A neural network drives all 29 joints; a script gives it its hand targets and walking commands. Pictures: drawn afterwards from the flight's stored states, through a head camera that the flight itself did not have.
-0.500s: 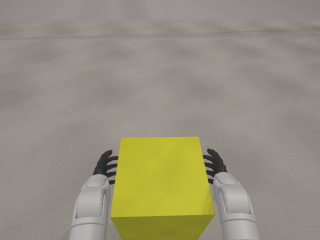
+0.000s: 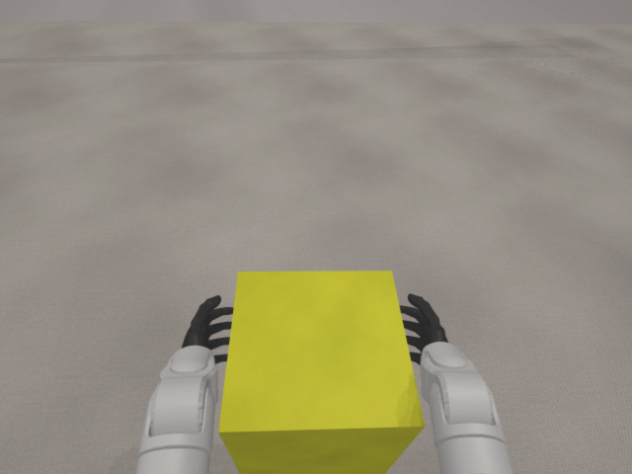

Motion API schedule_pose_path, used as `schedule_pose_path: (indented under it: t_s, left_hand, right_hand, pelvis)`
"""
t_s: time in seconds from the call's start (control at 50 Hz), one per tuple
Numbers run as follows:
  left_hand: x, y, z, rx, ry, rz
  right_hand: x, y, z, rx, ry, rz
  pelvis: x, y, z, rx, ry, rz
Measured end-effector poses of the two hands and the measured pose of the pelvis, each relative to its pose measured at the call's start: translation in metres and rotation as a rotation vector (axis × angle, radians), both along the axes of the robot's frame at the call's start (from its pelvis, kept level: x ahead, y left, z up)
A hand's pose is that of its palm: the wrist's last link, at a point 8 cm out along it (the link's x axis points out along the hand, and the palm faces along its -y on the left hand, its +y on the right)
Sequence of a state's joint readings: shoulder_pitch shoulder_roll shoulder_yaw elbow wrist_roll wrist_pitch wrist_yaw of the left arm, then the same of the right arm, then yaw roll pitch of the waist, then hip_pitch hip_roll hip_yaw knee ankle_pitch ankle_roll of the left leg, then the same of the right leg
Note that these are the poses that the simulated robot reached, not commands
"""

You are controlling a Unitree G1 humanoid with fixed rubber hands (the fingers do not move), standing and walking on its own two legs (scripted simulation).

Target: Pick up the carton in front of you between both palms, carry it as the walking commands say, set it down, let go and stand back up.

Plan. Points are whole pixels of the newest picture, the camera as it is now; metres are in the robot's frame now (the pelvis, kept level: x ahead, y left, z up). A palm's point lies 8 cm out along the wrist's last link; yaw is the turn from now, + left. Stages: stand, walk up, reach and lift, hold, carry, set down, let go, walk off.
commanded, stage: hold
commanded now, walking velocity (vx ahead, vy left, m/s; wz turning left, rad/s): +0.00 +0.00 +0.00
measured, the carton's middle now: (314, 379) +0.29 +0.00 -0.05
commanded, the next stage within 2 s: set down in 0.58 s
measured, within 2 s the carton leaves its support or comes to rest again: neither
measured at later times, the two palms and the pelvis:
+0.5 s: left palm (173, 354) +0.28 +0.18 +0.04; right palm (414, 355) +0.27 -0.12 +0.05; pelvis -0.01 +0.04 +0.00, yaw -2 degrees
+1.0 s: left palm (181, 355) +0.32 +0.19 -0.03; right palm (388, 347) +0.32 -0.11 -0.02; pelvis -0.02 +0.03 -0.02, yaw -1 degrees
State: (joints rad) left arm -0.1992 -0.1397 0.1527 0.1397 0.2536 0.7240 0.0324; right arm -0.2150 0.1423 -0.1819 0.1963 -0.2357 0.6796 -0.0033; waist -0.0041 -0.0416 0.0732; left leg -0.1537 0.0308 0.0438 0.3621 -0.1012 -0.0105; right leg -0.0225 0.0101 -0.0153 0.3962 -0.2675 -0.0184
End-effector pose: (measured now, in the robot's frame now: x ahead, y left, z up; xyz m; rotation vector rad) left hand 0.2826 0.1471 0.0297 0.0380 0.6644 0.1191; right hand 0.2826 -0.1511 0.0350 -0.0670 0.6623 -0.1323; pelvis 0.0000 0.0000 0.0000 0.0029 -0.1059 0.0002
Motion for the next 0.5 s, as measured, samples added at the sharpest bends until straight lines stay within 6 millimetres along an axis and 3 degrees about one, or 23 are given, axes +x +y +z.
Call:
schedule_pose_path:
  t_s: [0.1,0.5]
  left_hand:
    - [-0.001,-0.002,0.003,0.001,-0.008,-0.027]
    - [-0.003,0.028,0.007,-0.021,-0.016,-0.021]
  right_hand:
    - [-0.009,-0.002,0.002,0.006,-0.008,-0.029]
    - [-0.011,0.028,0.011,-0.006,-0.016,-0.031]
  pelvis:
    - [-0.006,0.005,0.0,0.001,-0.022,-0.019]
    - [-0.015,0.036,-0.002,-0.006,-0.045,-0.039]
